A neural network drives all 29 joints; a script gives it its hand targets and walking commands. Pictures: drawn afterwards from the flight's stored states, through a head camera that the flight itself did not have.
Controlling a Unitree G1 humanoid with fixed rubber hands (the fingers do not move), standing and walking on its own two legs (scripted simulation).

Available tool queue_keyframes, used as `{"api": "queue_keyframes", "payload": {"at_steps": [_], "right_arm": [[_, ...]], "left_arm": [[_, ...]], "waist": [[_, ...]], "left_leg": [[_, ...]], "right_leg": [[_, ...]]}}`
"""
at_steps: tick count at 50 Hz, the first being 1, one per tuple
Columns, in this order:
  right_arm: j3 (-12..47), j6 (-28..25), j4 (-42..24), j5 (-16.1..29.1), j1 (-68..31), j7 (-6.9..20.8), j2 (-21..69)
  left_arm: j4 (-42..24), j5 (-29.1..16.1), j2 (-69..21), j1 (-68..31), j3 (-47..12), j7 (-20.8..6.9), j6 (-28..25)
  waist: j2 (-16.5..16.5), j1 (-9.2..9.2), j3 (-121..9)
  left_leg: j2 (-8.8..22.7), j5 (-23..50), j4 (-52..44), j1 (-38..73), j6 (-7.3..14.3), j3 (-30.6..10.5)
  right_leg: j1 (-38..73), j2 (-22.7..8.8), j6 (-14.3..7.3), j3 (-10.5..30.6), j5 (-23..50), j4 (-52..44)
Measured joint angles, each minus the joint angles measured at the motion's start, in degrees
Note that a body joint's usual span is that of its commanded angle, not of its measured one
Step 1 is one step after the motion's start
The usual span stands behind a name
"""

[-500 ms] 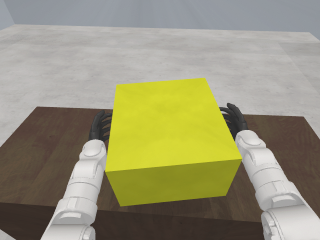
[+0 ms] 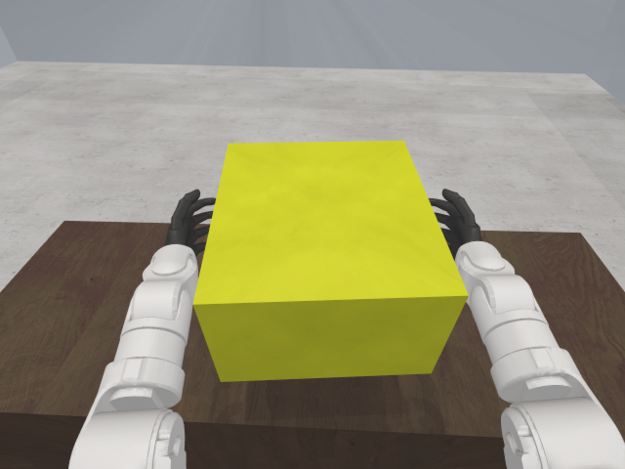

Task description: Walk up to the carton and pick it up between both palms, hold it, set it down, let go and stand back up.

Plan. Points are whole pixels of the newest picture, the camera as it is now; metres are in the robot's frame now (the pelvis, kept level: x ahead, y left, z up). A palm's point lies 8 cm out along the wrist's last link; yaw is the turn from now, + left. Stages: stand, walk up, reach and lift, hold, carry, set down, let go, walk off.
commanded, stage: reach and lift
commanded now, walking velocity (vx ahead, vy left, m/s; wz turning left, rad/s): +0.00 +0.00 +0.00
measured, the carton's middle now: (321, 249) +0.41 +0.01 +0.10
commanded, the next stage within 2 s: hold in 0.96 s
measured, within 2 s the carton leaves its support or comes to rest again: neither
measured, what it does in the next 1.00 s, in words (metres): stands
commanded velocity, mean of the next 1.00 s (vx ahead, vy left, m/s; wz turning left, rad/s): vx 0.00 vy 0.00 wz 0.00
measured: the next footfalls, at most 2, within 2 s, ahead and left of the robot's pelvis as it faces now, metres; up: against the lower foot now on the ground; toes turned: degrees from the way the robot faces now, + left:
none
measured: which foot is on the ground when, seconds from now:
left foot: down 0.00-1.00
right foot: down 0.00-1.00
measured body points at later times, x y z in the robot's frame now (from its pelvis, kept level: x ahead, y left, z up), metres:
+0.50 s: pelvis -0.01 +0.00 +0.00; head -0.07 +0.00 +0.45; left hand +0.37 +0.20 +0.18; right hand +0.38 -0.18 +0.17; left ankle +0.00 +0.12 -0.75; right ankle +0.03 -0.12 -0.75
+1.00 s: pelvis -0.01 +0.00 +0.00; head -0.08 +0.00 +0.45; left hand +0.36 +0.20 +0.19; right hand +0.37 -0.18 +0.19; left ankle +0.00 +0.12 -0.75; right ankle +0.03 -0.12 -0.75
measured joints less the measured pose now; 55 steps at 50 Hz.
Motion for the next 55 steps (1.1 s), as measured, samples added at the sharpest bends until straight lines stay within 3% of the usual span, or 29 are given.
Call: {"api": "queue_keyframes", "payload": {"at_steps": [12,37,44,55], "right_arm": [[0.0,4.4,-4.4,0.8,0.0,-0.6,-0.1],[-1.8,7.3,-4.4,0.8,-2.2,-0.4,0.0],[-1.8,9.4,-9.0,1.2,-2.1,-1.0,0.4],[-1.8,12.1,-9.3,1.2,-2.1,-1.1,0.4]], "left_arm": [[-5.6,1.4,0.0,1.4,0.2,-0.6,4.5],[-6.1,4.4,0.0,-2.2,2.4,-3.5,9.0],[-12.2,3.7,0.0,0.8,2.4,-3.4,10.3],[-13.4,4.1,0.0,0.8,2.4,-3.5,14.0]], "waist": [[0.0,-0.61,0.0],[0.0,-0.78,0.7],[0.0,-0.97,0.7],[-0.1,-1.39,0.8]], "left_leg": [[0.0,-0.1,-0.5,2.0,0.1,0.0],[0.0,0.6,-0.9,2.6,0.3,0.0],[0.0,0.6,-1.0,2.8,0.3,0.0],[0.0,1.0,-1.0,3.3,0.3,0.0]], "right_leg": [[2.3,0.0,0.3,0.0,0.2,-1.2],[2.9,0.0,0.3,0.0,0.8,-1.4],[3.0,0.0,0.3,0.0,0.9,-1.4],[3.6,0.0,0.3,0.0,1.2,-1.4]]}}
